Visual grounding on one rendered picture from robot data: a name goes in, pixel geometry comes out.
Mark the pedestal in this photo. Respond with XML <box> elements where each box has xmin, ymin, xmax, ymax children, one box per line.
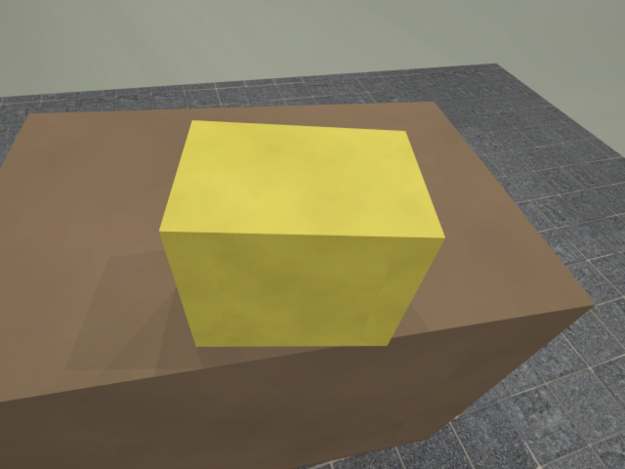
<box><xmin>0</xmin><ymin>102</ymin><xmax>596</xmax><ymax>469</ymax></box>

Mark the carton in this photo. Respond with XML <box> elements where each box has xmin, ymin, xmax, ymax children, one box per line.
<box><xmin>159</xmin><ymin>120</ymin><xmax>445</xmax><ymax>347</ymax></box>

